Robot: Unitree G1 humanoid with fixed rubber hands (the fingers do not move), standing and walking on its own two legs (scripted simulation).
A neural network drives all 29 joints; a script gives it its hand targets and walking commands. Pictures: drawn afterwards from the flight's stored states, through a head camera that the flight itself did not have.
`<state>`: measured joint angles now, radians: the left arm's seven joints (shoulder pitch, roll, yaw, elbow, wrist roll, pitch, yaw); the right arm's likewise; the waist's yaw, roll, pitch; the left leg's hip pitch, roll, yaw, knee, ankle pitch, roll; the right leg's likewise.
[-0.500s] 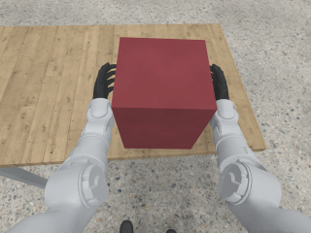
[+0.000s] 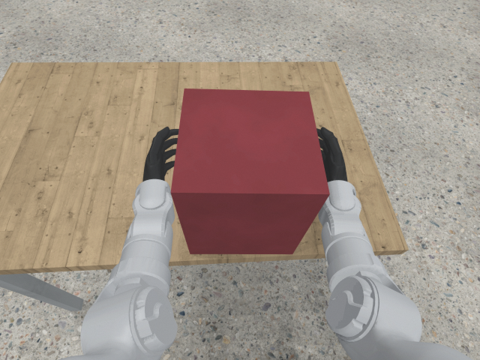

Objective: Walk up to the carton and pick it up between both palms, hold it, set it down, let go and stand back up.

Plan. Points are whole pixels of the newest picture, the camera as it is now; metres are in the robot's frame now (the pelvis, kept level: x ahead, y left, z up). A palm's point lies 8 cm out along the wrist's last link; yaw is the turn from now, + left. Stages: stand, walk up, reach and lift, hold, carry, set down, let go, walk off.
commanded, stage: reach and lift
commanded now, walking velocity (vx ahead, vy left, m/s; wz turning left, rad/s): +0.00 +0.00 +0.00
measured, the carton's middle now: (244, 180) +0.43 +0.02 +0.00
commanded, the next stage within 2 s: none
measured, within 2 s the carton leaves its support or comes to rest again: leaves its support in 0.86 s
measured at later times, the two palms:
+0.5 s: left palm (157, 174) +0.41 +0.17 +0.04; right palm (333, 175) +0.42 -0.14 +0.04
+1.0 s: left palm (155, 180) +0.39 +0.16 +0.04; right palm (337, 181) +0.41 -0.14 +0.05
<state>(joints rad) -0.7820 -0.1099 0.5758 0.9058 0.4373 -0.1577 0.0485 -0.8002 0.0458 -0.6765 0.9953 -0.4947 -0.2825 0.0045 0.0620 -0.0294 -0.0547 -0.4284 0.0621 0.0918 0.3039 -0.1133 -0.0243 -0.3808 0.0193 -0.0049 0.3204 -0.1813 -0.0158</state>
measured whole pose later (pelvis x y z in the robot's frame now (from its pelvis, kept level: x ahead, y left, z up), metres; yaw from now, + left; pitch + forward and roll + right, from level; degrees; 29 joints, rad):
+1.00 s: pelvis -0.02 +0.00 +0.00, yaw +1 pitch +15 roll +0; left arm -0.78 -0.09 0.55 0.96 0.42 -0.28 0.08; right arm -0.82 0.01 -0.68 1.13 -0.50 -0.48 -0.05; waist 0.03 -0.03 -0.07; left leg -0.46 0.06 0.09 0.27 -0.06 -0.02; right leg -0.40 0.01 -0.07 0.29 -0.14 -0.02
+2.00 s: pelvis -0.03 +0.00 +0.00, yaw +3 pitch +6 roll -1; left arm -0.71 0.02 0.25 0.87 0.11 0.00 0.13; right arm -0.75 -0.07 -0.12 1.01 0.05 -0.16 -0.15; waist 0.00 -0.01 -0.11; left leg -0.33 0.06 0.06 0.32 -0.09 -0.02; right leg -0.23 0.01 -0.08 0.27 -0.14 -0.01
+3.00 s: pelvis -0.02 +0.02 +0.00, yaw +4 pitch -6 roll -1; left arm -0.54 -0.04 0.28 0.13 0.30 0.61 0.00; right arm -0.62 -0.04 0.00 0.55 0.19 0.20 -0.20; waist -0.09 -0.07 0.04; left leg -0.07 0.03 0.03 0.32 -0.14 0.00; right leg 0.05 -0.01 -0.09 0.24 -0.18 0.01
